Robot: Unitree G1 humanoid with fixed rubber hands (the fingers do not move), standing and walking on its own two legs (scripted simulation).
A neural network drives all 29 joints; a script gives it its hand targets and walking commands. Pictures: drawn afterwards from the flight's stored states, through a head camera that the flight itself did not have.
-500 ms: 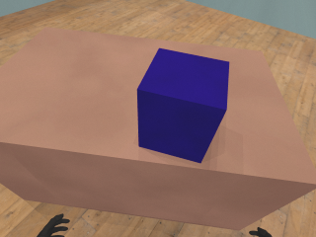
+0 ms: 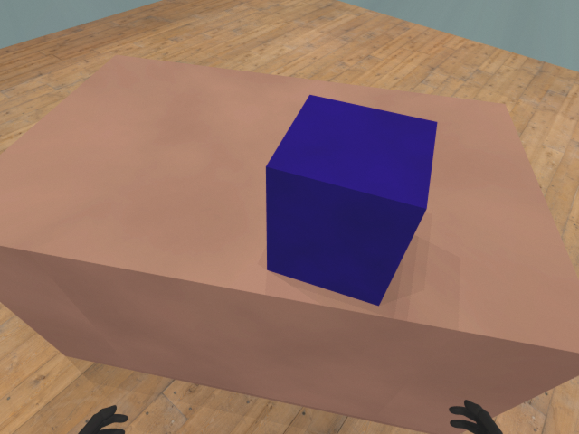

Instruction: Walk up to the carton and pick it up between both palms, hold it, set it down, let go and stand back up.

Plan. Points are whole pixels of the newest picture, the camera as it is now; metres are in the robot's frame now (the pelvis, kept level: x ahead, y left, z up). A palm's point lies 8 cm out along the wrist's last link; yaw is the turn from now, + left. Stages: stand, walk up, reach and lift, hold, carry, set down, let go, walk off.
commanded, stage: walk up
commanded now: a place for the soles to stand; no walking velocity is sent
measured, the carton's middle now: (344, 202) +0.49 -0.07 +0.04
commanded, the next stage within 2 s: reach and lift in 0.30 s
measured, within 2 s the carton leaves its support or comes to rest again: neither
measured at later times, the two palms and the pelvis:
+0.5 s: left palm (94, 417) +0.16 +0.27 -0.08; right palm out of the picture +0.15 -0.27 -0.07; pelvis +0.00 +0.00 +0.00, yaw -2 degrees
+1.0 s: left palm (121, 353) +0.24 +0.25 -0.04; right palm (459, 383) +0.22 -0.22 -0.03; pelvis +0.06 +0.01 +0.02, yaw -6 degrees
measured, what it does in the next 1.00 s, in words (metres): shifts its weight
